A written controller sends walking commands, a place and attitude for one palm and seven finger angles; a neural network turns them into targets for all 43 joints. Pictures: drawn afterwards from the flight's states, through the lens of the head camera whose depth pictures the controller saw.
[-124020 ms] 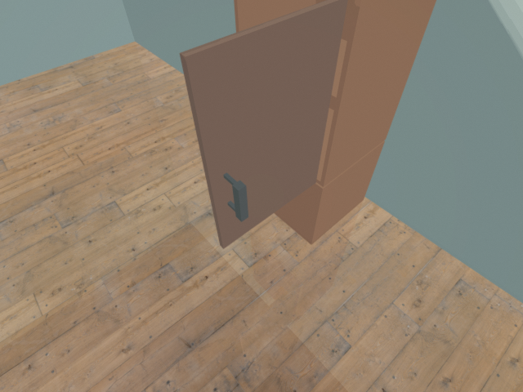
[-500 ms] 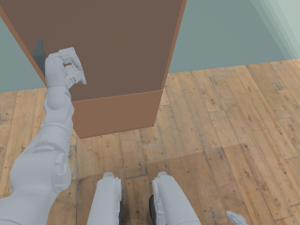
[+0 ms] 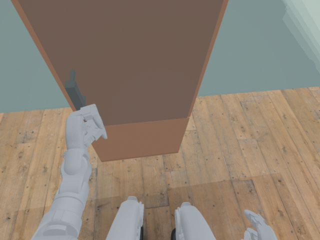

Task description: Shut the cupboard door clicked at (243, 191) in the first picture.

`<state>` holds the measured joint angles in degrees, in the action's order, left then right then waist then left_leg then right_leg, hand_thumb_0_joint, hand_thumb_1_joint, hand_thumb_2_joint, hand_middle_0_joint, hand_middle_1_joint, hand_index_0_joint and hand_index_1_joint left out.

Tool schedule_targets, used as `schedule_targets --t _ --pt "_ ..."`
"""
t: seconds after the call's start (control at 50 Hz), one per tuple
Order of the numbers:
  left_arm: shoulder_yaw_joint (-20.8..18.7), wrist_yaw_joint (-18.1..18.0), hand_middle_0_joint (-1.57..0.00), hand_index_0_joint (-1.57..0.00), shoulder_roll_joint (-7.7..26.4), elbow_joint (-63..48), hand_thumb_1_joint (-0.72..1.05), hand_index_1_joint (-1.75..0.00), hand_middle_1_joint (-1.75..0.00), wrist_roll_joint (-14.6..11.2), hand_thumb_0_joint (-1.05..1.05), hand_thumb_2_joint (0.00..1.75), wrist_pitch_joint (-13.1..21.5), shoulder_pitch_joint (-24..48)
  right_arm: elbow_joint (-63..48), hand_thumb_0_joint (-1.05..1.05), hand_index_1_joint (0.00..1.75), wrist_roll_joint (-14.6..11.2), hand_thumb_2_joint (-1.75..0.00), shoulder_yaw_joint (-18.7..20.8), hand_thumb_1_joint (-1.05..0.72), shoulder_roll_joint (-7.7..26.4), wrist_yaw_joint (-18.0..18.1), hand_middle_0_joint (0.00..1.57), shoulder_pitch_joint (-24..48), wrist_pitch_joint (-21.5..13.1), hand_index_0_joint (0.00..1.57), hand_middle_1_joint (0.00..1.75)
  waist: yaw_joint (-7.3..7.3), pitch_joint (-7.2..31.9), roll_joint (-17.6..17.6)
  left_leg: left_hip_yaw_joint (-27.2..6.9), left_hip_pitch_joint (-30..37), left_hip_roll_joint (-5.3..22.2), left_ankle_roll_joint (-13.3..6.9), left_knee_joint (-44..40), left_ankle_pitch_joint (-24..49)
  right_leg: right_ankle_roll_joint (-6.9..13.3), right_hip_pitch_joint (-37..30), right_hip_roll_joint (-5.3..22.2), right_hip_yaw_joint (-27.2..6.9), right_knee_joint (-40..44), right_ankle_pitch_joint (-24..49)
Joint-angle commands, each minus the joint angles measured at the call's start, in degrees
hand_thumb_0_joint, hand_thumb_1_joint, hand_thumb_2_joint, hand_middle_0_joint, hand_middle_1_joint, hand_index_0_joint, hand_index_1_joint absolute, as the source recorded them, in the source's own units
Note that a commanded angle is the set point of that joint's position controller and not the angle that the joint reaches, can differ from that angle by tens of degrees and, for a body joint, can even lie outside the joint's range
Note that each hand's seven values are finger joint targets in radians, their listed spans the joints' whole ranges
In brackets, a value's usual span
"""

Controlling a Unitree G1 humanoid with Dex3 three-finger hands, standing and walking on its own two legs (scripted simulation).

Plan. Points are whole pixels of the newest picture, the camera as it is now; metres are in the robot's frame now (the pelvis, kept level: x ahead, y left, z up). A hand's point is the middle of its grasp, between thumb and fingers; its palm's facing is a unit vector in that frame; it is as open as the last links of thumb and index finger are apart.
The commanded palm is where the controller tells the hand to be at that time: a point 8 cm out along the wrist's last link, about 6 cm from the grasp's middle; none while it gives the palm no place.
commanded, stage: pull the fist back off the door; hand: left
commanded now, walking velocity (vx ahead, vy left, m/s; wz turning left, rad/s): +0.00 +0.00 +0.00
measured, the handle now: (77, 93) +0.50 +0.25 +0.03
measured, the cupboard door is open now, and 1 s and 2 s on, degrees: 0 0 0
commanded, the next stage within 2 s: draw the hand back to the body in 0.04 s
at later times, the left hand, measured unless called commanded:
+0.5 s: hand (75, 124) +0.34 +0.19 +0.11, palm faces +0.21 -0.98 -0.06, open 3.1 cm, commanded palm +0.31 +0.24 +0.12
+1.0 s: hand (17, 119) +0.29 +0.24 +0.20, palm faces +0.35 -0.87 -0.35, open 3.6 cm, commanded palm +0.25 +0.28 +0.23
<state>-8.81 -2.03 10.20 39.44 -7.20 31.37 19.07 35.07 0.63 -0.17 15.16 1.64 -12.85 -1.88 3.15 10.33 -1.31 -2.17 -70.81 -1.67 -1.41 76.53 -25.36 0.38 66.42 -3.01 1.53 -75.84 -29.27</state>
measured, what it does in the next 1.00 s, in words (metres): rises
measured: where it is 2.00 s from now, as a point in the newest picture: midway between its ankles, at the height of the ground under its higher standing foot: outside the picture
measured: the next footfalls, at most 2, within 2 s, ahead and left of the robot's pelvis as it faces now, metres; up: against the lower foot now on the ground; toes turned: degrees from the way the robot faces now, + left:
none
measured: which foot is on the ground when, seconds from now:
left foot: down 0.00-1.00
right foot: down 0.00-1.00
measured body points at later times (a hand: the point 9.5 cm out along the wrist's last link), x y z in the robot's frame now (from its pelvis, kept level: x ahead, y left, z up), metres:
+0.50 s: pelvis +0.09 -0.01 +0.06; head +0.17 -0.01 +0.50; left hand +0.33 +0.24 +0.11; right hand +0.26 -0.23 -0.05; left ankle +0.10 +0.10 -0.60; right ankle +0.07 -0.12 -0.60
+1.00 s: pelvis +0.09 +0.00 +0.11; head +0.07 -0.03 +0.56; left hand +0.27 +0.28 +0.22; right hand +0.27 -0.22 +0.03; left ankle +0.10 +0.10 -0.60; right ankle +0.07 -0.12 -0.60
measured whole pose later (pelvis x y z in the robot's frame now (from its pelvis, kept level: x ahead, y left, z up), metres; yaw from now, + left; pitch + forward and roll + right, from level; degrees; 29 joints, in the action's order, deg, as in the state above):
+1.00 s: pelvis +0.09 +0.00 +0.11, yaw +2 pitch +2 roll -1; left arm -9.5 -7.3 18.2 -10.6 -4.1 2.0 -23.5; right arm 29.1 -2.3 -2.7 13.7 6.3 -14.0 -0.1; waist -1.7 5.6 -4.0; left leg -2.6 -24.1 -2.6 -1.7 42.0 -20.3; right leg 0.7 19.6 -1.5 0.3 -40.3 -23.3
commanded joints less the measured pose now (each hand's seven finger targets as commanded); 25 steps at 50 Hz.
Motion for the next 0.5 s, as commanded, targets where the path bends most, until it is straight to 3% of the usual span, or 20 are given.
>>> schedule_targets --t 0.0,0.06,0.14,0.18,0.22,0.26,0.28,0.34,0.36,0.38,0.44,0.48 --pt "0.35 -2.34 -1.3 -1.3 6.51 -16.35 0.9 -1.5 -1.5 0.75 0.0 0.9 3.8 12.24 -7.87 0.0 0.3 -0.01 -0.9 2.71 -0.9 7.82 -0.22 0.2 0.78 -1.74 0.2 0.3 -0.33 15.8 -2.48 -4.23 19.72 1.25 0.74 -16.02 -14.56 1.52 -4.37 1.27 0.48 13.17 -5.04" --pt "0.28 -3.21 -1.3 -1.3 6.68 -19.5 0.9 -1.5 -1.5 1.33 0.0 0.9 4.72 10.77 -8.07 0.0 0.3 0.44 -0.9 2.93 -0.9 7.66 -0.36 0.2 0.6 -1.44 0.2 0.3 -0.08 16.63 -2.04 -4.36 21.42 1.41 0.8 -14.45 -7.79 1.79 -4.92 0.99 0.9 12.04 -0.79" --pt "3.57 -1.81 -1.3 -1.3 2.88 -24.11 0.9 -1.5 -1.5 0.97 0.0 0.9 5.88 5.43 -8.0 0.0 0.3 0.9 -0.9 3.61 -0.9 7.09 -1.01 0.2 0.57 -1.34 0.2 0.3 -0.32 22.17 -3.05 -3.25 26.99 1.6 1.17 -11.03 6.32 1.95 -6.92 0.85 1.22 10.89 7.62" --pt "1.52 -0.54 -1.3 -1.3 5.63 -32.28 0.9 -1.5 -1.5 -0.19 0.0 0.9 5.31 -3.18 -9.59 0.0 0.3 0.48 -0.9 3.94 -0.9 7.1 -1.18 0.2 0.45 -1.13 0.2 0.3 -3.13 28.37 -5.66 -2.71 33.04 1.69 1.57 -11.76 16.34 2.29 -12.85 0.7 0.98 11.03 15.0" --pt "0.62 0.87 -1.3 -1.3 6.97 -39.93 0.9 -1.5 -1.5 -1.72 0.0 0.9 2.96 -11.48 -10.93 0.0 0.3 -0.13 -0.9 4.0 -0.9 6.47 -1.23 0.2 -0.19 -0.6 0.2 0.3 -4.32 31.88 -5.73 -1.8 37.31 1.65 1.54 -12.6 25.5 1.98 -19.64 0.52 0.66 12.35 23.13" --pt "-0.09 2.23 -1.3 -1.3 7.88 -44.32 0.9 -1.5 -1.5 -3.17 0.0 0.9 -0.5 -19.76 -12.19 0.0 0.3 -0.89 -0.9 3.64 -0.9 6.03 -0.88 0.2 -0.86 -0.13 0.2 0.3 -4.68 30.29 -4.15 -1.67 37.82 1.69 1.01 -14.14 30.02 1.66 -24.19 0.18 0.53 14.18 27.33" --pt "0.74 2.83 -1.3 -1.3 6.85 -45.58 0.9 -1.5 -1.5 -3.66 0.0 0.9 -2.28 -22.33 -12.42 0.0 0.3 -1.26 -0.9 3.36 -0.9 5.29 -0.74 0.2 -0.92 0.14 0.2 0.3 -4.25 27.12 -1.98 -1.2 36.82 1.67 0.65 -15.2 30.23 1.26 -26.14 0.3 0.5 15.51 29.46" --pt "0.07 3.83 -1.3 -1.3 6.09 -46.47 0.9 -1.5 -1.5 -4.93 0.0 0.9 -5.98 -26.04 -12.88 0.0 0.3 -1.88 -0.9 3.05 -0.9 4.59 0.13 0.2 -0.79 0.29 0.2 0.3 -2.52 17.45 3.49 -0.36 31.66 1.39 -0.08 -17.67 23.87 0.42 -29.18 0.5 0.34 18.9 31.24" --pt "-0.57 4.09 -1.3 -1.3 6.09 -46.72 0.9 -1.5 -1.5 -5.46 0.0 0.9 -6.6 -27.32 -13.04 0.0 0.3 -1.99 -0.9 2.9 -0.9 4.54 0.58 0.2 -0.84 0.07 0.2 0.3 -2.59 15.91 3.7 -0.29 30.93 1.13 -0.26 -17.95 23.15 0.44 -30.18 0.61 0.08 19.55 31.73" --pt "-0.29 4.41 -1.3 -1.3 5.16 -45.99 0.9 -1.5 -1.5 -5.73 0.0 0.9 -6.95 -27.24 -12.76 0.0 0.3 -1.97 -0.9 2.78 -0.9 4.38 0.79 0.2 -0.57 -0.24 0.2 0.3 -1.71 14.1 4.97 -0.22 30.46 1.07 -0.26 -18.12 21.44 0.01 -29.9 0.96 0.1 20.12 32.17" --pt "-1.95 5.98 -1.3 -1.3 5.83 -47.86 0.9 -1.5 -1.5 -6.71 0.0 0.9 -5.79 -27.84 -12.35 0.0 0.3 -1.73 -0.9 2.97 -0.9 4.45 1.34 0.2 -0.49 -1.33 0.2 0.3 -1.56 14.04 3.67 -0.31 31.6 0.82 -0.01 -18.72 20.65 0.0 -31.02 1.38 0.09 20.79 32.19" --pt "-2.11 7.38 -1.3 -1.3 6.78 -50.56 0.9 -1.5 -1.5 -7.23 0.0 0.9 -5.2 -28.96 -12.67 0.0 0.3 -1.75 -0.9 2.88 -0.9 4.58 1.67 0.2 -0.03 -2.17 0.2 0.3 -2.0 15.15 0.52 -0.21 33.86 0.54 -0.06 -19.41 21.4 0.32 -32.36 1.47 -0.17 21.55 31.62"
